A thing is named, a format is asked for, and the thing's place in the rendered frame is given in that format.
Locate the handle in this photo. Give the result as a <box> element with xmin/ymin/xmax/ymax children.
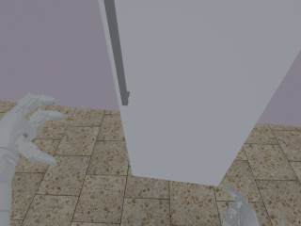
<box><xmin>103</xmin><ymin>0</ymin><xmax>130</xmax><ymax>106</ymax></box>

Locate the right robot hand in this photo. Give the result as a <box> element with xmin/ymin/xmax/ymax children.
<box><xmin>223</xmin><ymin>186</ymin><xmax>260</xmax><ymax>226</ymax></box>

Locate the fridge door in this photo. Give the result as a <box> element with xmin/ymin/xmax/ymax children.
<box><xmin>99</xmin><ymin>0</ymin><xmax>301</xmax><ymax>186</ymax></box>

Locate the left robot hand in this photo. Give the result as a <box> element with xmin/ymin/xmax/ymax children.
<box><xmin>0</xmin><ymin>92</ymin><xmax>64</xmax><ymax>165</ymax></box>

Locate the robot left forearm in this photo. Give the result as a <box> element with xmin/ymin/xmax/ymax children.
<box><xmin>0</xmin><ymin>147</ymin><xmax>20</xmax><ymax>226</ymax></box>

